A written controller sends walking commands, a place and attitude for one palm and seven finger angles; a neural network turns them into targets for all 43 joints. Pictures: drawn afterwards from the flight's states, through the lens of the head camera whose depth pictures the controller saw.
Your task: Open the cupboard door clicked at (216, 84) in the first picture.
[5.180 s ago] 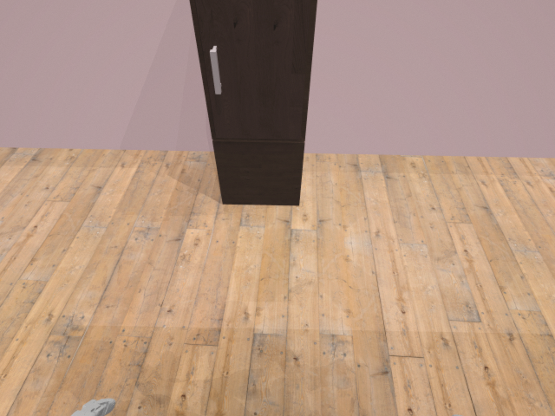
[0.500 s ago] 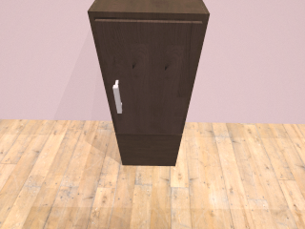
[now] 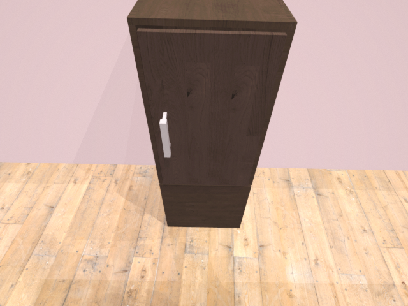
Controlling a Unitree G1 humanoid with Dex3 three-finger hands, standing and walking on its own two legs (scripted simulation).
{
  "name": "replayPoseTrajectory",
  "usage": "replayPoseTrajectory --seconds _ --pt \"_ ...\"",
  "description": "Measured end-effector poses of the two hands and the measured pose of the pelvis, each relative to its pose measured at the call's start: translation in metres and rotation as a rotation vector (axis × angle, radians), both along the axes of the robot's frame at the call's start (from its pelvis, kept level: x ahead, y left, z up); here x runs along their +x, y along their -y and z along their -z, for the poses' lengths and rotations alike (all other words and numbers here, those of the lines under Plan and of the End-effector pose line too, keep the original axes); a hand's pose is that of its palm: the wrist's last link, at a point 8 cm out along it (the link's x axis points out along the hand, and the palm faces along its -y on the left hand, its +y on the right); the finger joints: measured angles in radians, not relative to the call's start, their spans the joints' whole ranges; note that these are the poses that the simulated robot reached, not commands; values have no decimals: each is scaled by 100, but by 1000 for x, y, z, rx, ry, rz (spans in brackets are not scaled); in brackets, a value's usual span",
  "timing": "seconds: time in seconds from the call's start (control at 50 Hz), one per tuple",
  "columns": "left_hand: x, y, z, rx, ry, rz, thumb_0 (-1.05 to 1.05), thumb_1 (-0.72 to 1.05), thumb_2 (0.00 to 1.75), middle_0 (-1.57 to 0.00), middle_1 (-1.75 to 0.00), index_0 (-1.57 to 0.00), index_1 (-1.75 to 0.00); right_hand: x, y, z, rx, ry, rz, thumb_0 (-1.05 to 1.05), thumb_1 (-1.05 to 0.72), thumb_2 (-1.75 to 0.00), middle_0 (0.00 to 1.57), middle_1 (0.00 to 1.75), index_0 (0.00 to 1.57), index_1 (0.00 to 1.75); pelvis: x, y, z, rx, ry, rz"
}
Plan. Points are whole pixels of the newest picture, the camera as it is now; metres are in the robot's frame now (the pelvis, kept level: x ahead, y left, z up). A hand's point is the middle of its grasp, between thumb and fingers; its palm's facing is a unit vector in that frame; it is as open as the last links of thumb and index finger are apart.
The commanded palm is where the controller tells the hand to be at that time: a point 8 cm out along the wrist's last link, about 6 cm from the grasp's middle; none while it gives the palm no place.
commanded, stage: look again from close up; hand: left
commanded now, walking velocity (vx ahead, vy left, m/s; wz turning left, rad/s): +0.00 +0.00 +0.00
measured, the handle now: (166, 135) +0.60 +0.15 -0.05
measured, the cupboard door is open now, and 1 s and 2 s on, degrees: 0 0 0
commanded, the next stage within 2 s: shuffle to correct the standing spot in 0.06 s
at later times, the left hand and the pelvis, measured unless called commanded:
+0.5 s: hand out of the picture +0.00 +0.15 -0.17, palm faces +0.00 -0.98 -0.19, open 7.4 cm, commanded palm none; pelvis +0.02 -0.03 -0.01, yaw -1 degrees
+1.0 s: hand out of the picture +0.08 +0.13 -0.17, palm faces +0.06 -0.97 -0.22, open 7.3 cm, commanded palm none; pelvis +0.06 -0.05 +0.00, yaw +0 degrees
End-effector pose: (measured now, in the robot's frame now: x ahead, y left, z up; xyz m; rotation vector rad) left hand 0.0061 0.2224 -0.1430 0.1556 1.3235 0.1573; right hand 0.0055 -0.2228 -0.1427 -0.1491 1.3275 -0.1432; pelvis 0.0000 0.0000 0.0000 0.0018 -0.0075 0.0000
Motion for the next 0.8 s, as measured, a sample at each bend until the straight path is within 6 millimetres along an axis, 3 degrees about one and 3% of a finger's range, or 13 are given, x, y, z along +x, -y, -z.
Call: replayPoseTrajectory --seconds 0.3,0.44,0.52,0.6,0.72,0.8 --pt "-8 0 4 -19 -73 13 0 90 90 -20 -30 -20 -30 20 4 -4 -16 13 -1 1 -92 -90 20 30 20 30 7 0 0 10 -7 13" --pt "-12 16 3 -14 -136 35 0 91 90 -20 -29 -20 -30 11 23 5 -1 -14 49 1 -91 -90 20 30 20 30 14 21 4 25 -24 46" --pt "-10 32 1 -9 -115 -9 0 91 90 -20 -29 -20 -30 10 37 8 6 -73 39 1 -91 -90 20 30 20 30 27 35 5 7 -34 15" --pt "-16 50 -2 -21 -129 -57 0 91 90 -20 -29 -20 -30 34 46 1 2 -83 3 1 -91 -90 19 30 20 30 41 44 1 8 -37 -7" --pt "-26 74 0 -76 -222 -76 0 90 90 -20 -30 -20 -30 101 46 -1 -10 17 -33 1 -93 -90 19 30 20 30 61 44 1 -4 -32 3" --pt "-18 75 12 -99 -253 -82 0 90 90 -20 -30 -21 -30 140 36 0 -16 107 -39 1 -93 -90 19 30 20 30 73 40 10 -7 -14 13"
